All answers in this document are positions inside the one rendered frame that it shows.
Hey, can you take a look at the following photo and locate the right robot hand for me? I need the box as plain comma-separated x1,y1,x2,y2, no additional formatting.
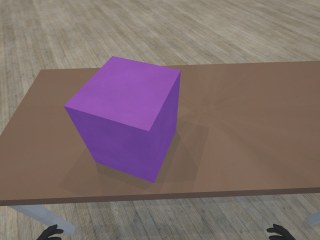
266,224,296,240

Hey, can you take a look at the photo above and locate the table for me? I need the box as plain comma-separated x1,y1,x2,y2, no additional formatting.
0,60,320,236

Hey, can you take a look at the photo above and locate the left robot hand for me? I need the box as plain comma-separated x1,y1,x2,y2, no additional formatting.
37,224,64,240

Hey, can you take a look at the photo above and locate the carton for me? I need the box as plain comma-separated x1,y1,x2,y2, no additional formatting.
64,56,181,183

